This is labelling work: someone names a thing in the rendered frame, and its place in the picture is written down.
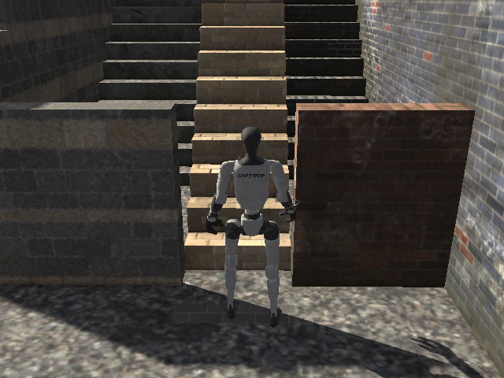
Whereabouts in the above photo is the left robot shin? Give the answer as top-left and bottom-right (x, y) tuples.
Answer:
(224, 255), (236, 308)

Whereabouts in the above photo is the robot left upper arm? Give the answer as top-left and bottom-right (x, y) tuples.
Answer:
(215, 161), (235, 205)

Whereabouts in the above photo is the left robot forearm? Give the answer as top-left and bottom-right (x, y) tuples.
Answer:
(207, 193), (223, 222)

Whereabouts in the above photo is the robot left hand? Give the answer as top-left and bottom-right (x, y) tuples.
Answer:
(206, 218), (224, 235)

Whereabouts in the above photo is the robot right hand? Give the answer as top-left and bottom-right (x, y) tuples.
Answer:
(279, 209), (297, 222)

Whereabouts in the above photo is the robot right upper arm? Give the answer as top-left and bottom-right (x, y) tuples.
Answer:
(268, 160), (289, 203)

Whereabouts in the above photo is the robot head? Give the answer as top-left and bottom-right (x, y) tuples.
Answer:
(238, 127), (265, 165)

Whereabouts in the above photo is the right robot forearm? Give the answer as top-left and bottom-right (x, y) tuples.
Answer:
(281, 191), (295, 213)

